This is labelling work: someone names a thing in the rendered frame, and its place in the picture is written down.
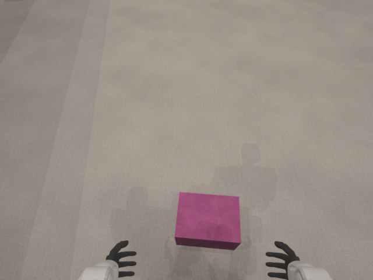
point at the carton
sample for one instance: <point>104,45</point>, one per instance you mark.
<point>206,220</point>

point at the left robot hand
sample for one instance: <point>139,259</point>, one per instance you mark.
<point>115,256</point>

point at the robot left forearm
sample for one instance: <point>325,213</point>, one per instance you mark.
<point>105,270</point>

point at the right robot hand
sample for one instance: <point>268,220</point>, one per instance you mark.
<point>287,258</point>

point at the robot right forearm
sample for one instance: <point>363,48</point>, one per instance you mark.
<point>299,270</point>

